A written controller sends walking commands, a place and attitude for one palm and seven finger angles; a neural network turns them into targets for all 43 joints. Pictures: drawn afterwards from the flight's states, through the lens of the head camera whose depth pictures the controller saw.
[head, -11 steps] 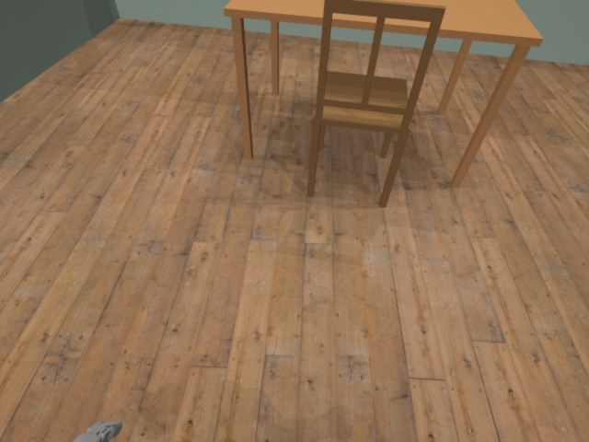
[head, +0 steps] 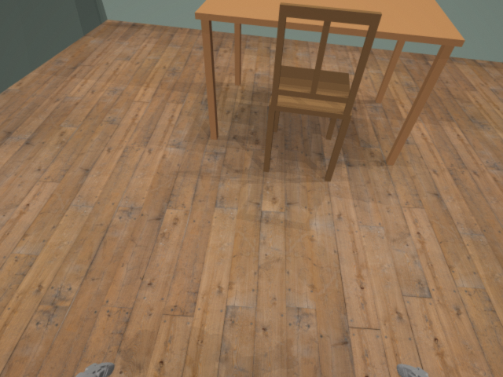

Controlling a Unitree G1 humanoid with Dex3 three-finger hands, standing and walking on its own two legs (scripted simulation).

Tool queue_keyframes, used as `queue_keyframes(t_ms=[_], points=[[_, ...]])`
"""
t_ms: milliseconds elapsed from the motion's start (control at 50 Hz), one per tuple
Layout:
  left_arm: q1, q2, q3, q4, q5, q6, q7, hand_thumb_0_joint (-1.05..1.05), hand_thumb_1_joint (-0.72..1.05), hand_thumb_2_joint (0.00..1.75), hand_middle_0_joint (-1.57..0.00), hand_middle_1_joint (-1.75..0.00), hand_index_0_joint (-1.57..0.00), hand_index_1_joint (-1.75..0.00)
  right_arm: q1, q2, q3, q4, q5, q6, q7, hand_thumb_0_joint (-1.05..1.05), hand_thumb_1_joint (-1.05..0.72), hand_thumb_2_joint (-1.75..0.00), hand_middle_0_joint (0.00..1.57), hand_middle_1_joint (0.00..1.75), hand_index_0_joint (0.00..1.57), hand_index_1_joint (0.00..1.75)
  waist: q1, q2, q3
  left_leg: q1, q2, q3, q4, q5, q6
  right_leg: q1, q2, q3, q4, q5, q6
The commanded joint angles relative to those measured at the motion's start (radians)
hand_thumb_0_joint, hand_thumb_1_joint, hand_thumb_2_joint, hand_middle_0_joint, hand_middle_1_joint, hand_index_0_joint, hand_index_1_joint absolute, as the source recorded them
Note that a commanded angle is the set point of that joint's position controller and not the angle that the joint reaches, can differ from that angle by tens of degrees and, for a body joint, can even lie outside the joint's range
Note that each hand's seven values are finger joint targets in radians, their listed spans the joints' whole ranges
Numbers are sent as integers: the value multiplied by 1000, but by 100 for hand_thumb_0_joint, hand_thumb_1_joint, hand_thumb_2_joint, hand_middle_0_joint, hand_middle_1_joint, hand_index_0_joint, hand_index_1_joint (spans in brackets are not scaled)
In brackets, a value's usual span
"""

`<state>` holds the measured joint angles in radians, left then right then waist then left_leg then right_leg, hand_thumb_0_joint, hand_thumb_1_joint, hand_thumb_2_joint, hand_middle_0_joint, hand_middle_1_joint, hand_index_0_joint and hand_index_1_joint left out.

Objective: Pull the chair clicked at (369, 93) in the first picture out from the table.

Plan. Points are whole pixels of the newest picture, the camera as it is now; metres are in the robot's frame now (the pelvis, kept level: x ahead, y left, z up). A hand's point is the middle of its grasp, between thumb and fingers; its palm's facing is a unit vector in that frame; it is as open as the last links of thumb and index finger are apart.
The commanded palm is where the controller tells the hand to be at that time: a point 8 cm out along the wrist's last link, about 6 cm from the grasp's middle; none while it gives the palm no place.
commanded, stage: stand and wait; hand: left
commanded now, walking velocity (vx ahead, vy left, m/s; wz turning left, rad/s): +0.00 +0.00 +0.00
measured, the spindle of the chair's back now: (319, 59) +1.32 -0.20 -0.08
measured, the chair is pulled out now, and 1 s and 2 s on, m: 0.00 0.00 0.00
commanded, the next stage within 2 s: look at it before walking up in 0.60 s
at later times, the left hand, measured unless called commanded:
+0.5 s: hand out of the picture +0.07 +0.24 -0.15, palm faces -0.02 -0.95 -0.33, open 7.4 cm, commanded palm none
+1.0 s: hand out of the picture +0.06 +0.23 -0.15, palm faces -0.04 -0.95 -0.32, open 7.4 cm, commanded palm none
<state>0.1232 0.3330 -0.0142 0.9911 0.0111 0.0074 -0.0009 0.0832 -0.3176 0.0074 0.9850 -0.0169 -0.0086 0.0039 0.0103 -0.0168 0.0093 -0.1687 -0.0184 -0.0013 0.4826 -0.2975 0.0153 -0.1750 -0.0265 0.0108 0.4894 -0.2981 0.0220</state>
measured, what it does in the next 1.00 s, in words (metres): stands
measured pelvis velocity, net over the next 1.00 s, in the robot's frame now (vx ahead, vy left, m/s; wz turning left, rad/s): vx -0.02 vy -0.01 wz -0.01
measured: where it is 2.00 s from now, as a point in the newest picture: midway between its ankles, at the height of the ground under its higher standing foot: outside the picture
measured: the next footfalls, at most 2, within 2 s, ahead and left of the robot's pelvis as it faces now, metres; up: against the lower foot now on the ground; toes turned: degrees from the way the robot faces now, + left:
none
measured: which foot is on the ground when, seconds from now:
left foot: down 0.00-1.00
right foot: down 0.00-1.00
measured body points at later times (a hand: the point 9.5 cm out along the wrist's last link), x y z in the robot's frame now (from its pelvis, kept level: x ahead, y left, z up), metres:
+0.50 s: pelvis -0.01 -0.01 +0.01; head +0.00 -0.01 +0.45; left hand +0.07 +0.28 -0.13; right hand +0.08 -0.31 -0.12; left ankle -0.02 +0.11 -0.74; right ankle -0.02 -0.13 -0.74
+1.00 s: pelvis -0.02 -0.01 +0.01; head -0.02 -0.01 +0.46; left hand +0.06 +0.28 -0.13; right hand +0.06 -0.31 -0.12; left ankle -0.02 +0.11 -0.74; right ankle -0.02 -0.13 -0.74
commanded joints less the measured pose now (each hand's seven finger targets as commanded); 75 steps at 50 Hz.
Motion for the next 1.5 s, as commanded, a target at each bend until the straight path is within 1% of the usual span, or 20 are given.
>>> queue_keyframes(t_ms=[0, 120, 180, 320, 340, 440, 480, 540, 620, 880, 1120, 1200, 1280, 1300, 1320, 1340, 1380, 1400, 1420, 1480], points=[[-38, 208, 51, -66, 0, -22, 17, 0, 90, 90, -20, -30, -20, -30, -47, -221, -53, -54, 2, -29, -21, 0, -90, -90, 20, 30, 20, 30, -8, 24, -80, 28, 126, -85, -79, 358, 34, 32, -83, 57, -54, 293, -49], [-31, 209, 51, -45, -1, -25, 15, 0, 90, 90, -20, -30, -20, -30, -52, -217, -51, -32, 4, -25, -21, 0, -90, -90, 20, 30, 20, 30, -8, 10, -64, 26, 124, -85, -89, 304, 27, 29, -91, 73, -85, 283, -52], [-28, 210, 50, -38, -2, -28, 15, 0, 90, 90, -20, -30, -20, -30, -46, -219, -51, -22, 5, -24, -20, 0, -90, -90, 20, 30, 20, 30, -11, 8, -82, 42, 126, -84, -90, 308, 25, 38, -95, 76, -91, 298, -55], [-18, 215, 48, -13, -4, -29, 16, 0, 90, 90, -20, -30, -20, -30, -39, -222, -47, 8, 7, -25, -21, 0, -90, -90, 20, 30, 20, 30, -7, 24, -85, 51, 132, -82, -105, 316, 21, 60, -99, 78, -104, 316, -55], [-21, 215, 49, -9, -4, -29, 15, 0, 90, 90, -20, -30, -20, -30, -36, -222, -46, 11, 8, -25, -21, 0, -90, -90, 20, 30, 20, 30, -7, 10, -81, 47, 132, -82, -107, 312, 20, 61, -98, 78, -106, 316, -55], [-27, 216, 46, 3, -4, -27, 14, 0, 90, 90, -20, -30, -20, -30, -32, -226, -44, 28, 8, -23, -19, 0, -90, -90, 20, 30, 20, 30, -8, 14, -43, 34, 132, -87, -132, 259, 18, 41, -95, 85, -127, 259, -53], [-26, 215, 47, 7, -3, -28, 14, 0, 90, 90, -20, -30, -20, -30, -30, -226, -44, 33, 8, -24, -19, 0, -90, -90, 20, 30, 20, 30, -8, 15, -42, 37, 133, -87, -137, 249, 18, 37, -95, 87, -133, 245, -53], [-29, 214, 47, 10, -3, -29, 14, 0, 90, 90, -20, -30, -20, -30, -28, -226, -43, 40, 8, -25, -18, 0, -90, -90, 20, 30, 20, 30, -7, 14, -36, 32, 134, -86, -143, 248, 16, 39, -95, 92, -139, 249, -54], [-28, 214, 47, 14, -3, -30, 14, 0, 90, 90, -20, -30, -20, -30, -23, -225, -42, 47, 9, -27, -18, 0, -90, -90, 20, 30, 20, 30, -6, 15, -52, 40, 136, -89, -146, 260, 16, 49, -95, 93, -140, 254, -53], [-28, 210, 45, 23, -1, -29, 13, 0, 90, 90, -20, -30, -20, -30, -18, -222, -44, 56, 9, -24, -16, 0, -90, -90, 20, 30, 20, 30, -8, 11, -27, 45, 137, -90, -167, 215, 13, 21, -92, 100, -165, 204, -50], [-13, 208, 44, 31, -1, -31, 13, 0, 90, 90, -20, -30, -20, -30, -10, -222, -41, 66, 10, -25, -16, 0, -90, -90, 20, 30, 20, 30, -7, 21, -35, 50, 140, -91, -172, 221, 11, 29, -94, 100, -172, 211, -50], [-15, 207, 44, 34, 0, -30, 12, 0, 90, 90, -20, -30, -20, -30, -8, -222, -41, 70, 10, -24, -16, 0, -90, -90, 20, 30, 20, 30, -8, 17, -18, 40, 140, -95, -180, 199, 11, 20, -91, 101, -179, 180, -48], [-10, 206, 43, 36, 0, -30, 13, 0, 90, 90, -20, -30, -20, -30, -8, -223, -40, 69, 11, -24, -16, 0, -90, -90, 20, 30, 20, 30, -7, 25, -24, 44, 141, -96, -179, 206, 11, 23, -92, 100, -179, 184, -48], [-12, 207, 45, 37, 0, -31, 13, 0, 90, 90, -20, -30, -20, -30, -8, -220, -41, 71, 11, -24, -16, 0, -90, -90, 20, 30, 20, 30, -7, 16, -24, 41, 140, -98, -179, 208, 11, 28, -92, 99, -180, 187, -48], [-11, 208, 46, 35, 0, -30, 12, 0, 90, 90, -20, -30, -20, -30, -6, -224, -43, 69, 10, -25, -18, 0, -90, -90, 20, 30, 20, 30, -9, 17, -29, 59, 143, -87, -173, 216, 9, 15, -89, 111, -176, 209, -51], [-15, 202, 46, 29, 0, -24, 11, 0, 90, 90, -20, -30, -20, -30, 5, -216, -43, 67, 9, -23, -20, 0, -90, -90, 20, 30, 20, 30, -11, 23, -24, 59, 146, -76, -159, 221, 7, 4, -85, 114, -164, 231, -52], [29, 119, 35, 27, -1, -2, 16, 0, 90, 90, -20, -30, -20, -30, 51, -125, -33, 69, 7, -9, -24, 0, -90, -90, 20, 30, 20, 30, -16, 13, -31, 70, 152, -39, -114, 245, -6, -29, -83, 118, -118, 294, -42], [44, 102, 34, 23, -1, 8, 17, 0, 90, 90, -20, -30, -20, -30, 69, -109, -33, 64, 7, -2, -28, 0, -90, -90, 20, 30, 20, 30, -16, 21, -29, 71, 156, -29, -99, 252, -9, -45, -76, 123, -95, 314, -40], [52, 106, 38, 12, 1, 14, 16, 0, 90, 90, -20, -30, -20, -30, 76, -114, -39, 52, 7, 4, -31, 0, -90, -90, 20, 30, 20, 30, -17, 14, -25, 74, 163, -19, -83, 257, -8, -67, -70, 127, -71, 332, -41], [61, 105, 52, -28, 5, 28, 10, 0, 90, 90, -20, -30, -20, -30, 81, -134, -60, 11, 5, 16, -36, 0, -90, -90, 20, 30, 20, 30, -18, 45, -22, 62, 202, -23, -70, 225, 9, -131, -35, 119, 16, 308, -38]])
